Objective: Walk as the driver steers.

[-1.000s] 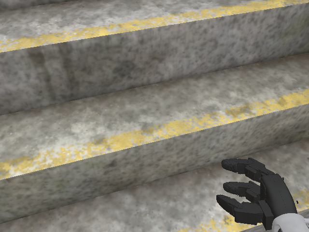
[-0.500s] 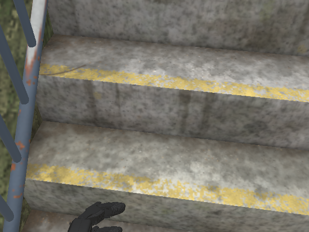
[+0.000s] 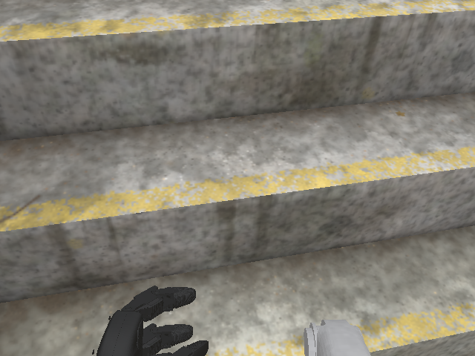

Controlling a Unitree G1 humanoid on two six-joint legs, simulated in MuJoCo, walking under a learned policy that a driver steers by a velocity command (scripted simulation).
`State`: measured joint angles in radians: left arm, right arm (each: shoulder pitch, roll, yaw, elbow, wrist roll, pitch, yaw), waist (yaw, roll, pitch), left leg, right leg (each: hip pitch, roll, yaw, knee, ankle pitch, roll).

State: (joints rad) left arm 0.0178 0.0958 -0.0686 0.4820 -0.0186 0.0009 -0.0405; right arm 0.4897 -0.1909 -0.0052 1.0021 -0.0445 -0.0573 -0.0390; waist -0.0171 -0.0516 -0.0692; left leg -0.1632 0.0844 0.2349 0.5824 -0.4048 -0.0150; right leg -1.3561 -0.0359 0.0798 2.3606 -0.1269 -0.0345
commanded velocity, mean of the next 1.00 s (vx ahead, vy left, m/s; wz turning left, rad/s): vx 0.25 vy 0.00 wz -0.37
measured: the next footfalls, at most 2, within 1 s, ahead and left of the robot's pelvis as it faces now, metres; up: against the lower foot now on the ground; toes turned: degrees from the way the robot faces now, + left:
right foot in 0.12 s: +0.22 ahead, -0.10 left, +0.21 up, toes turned -13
left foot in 0.74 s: +0.28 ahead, +0.19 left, +0.42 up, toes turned -15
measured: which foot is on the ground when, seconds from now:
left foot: down 0.00-0.16, up 0.18-0.72, down 0.74-1.00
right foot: up 0.00-0.10, down 0.12-0.86, up 0.88-1.00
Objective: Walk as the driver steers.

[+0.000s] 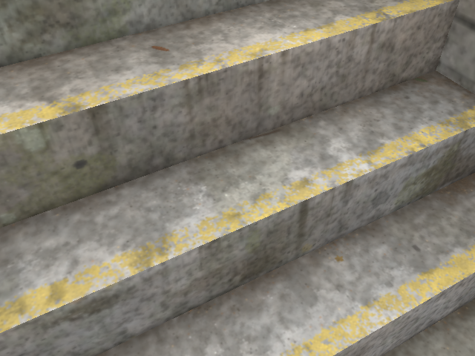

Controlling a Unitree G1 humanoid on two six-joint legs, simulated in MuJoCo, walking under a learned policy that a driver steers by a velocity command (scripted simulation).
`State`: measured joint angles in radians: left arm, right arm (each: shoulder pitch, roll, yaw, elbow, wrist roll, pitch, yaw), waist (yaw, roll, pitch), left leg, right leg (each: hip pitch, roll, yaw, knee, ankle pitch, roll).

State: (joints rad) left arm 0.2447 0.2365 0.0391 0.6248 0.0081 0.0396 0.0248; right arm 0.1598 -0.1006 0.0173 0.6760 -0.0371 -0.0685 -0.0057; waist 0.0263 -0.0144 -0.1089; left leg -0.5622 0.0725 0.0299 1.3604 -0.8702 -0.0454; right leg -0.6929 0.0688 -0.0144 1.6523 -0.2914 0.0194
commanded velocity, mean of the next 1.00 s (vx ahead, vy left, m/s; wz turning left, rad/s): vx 0.90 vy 0.00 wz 0.01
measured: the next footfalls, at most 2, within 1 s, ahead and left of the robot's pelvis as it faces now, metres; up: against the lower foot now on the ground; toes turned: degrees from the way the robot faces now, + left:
right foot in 0.26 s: +0.05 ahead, -0.18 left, -0.21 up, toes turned +4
left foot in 0.44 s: -0.04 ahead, +0.02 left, +0.02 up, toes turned +7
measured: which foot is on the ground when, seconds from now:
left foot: down 0.00-0.22, up 0.24-0.42, down 0.44-0.50, up 0.52-0.66, down 0.68-0.98, up 1.00-1.00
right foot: up 0.00-0.24, down 0.26-0.64, up 0.66-0.98, down 1.00-1.00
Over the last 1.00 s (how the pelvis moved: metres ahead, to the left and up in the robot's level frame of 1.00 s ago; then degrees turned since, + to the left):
0.26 0.04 0.30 -19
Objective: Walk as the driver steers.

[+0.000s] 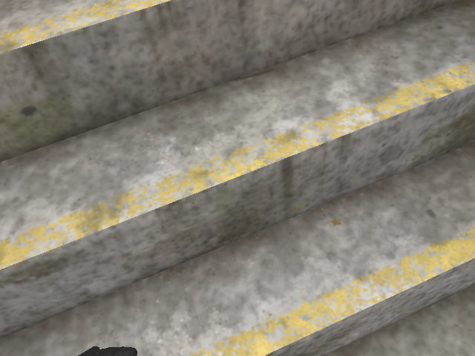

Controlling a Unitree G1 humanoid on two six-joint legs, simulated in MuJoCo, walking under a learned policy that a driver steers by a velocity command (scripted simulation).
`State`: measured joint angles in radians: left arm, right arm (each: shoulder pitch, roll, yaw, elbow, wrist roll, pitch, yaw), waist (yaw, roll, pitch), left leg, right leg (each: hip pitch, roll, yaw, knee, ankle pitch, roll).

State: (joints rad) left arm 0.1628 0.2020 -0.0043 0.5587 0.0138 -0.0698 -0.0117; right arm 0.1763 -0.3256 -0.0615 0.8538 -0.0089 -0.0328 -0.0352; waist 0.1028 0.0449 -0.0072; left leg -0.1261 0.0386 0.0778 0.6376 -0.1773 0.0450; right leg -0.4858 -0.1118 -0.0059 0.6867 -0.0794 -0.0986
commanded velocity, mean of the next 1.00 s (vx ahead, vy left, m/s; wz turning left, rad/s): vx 1.00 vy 0.00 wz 0.49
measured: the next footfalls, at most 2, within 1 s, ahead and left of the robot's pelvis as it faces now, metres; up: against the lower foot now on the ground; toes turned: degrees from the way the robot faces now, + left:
left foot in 0.46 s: +0.13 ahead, +0.13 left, +0.21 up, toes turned +24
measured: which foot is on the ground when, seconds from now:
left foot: up 0.00-0.44, down 0.46-1.00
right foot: down 0.00-0.46, up 0.48-1.00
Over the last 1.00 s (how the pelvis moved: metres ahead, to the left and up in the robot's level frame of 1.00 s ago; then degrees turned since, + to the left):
0.07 -0.13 -0.07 2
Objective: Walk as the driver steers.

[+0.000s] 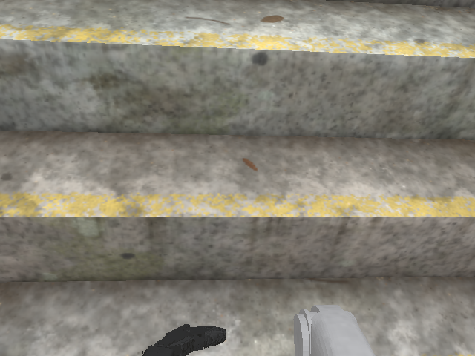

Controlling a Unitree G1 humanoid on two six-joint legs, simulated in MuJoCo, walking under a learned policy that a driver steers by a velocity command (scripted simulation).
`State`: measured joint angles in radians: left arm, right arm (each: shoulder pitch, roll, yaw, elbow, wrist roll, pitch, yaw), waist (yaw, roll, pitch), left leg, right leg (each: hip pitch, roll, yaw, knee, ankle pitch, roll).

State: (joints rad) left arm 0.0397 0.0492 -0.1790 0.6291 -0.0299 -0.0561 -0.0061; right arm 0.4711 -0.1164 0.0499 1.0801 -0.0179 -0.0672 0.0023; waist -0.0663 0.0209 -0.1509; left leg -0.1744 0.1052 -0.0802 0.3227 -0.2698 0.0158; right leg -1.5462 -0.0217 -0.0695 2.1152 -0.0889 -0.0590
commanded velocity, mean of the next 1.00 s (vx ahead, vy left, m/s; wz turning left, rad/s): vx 1.00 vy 0.00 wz -0.01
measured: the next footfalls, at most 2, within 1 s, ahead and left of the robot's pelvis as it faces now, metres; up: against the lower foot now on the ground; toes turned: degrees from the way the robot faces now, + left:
right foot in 0.12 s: +0.18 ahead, -0.15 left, +0.21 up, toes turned -11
left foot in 0.56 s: +0.42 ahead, -0.14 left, +0.42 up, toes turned -16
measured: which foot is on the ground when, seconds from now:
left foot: down 0.00-0.14, up 0.16-0.54, down 0.56-1.00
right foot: up 0.00-0.10, down 0.12-0.56, up 0.58-0.94, down 0.96-1.00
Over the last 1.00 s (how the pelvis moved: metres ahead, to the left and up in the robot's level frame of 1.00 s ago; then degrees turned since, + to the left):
0.21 0.03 0.22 28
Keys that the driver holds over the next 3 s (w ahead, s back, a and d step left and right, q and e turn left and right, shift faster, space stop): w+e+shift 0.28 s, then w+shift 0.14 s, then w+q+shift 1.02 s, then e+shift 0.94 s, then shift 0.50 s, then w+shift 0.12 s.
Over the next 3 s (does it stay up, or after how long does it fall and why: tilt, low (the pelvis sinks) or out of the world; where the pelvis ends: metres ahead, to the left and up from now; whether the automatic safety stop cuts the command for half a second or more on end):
stays up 1.22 -0.06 1.03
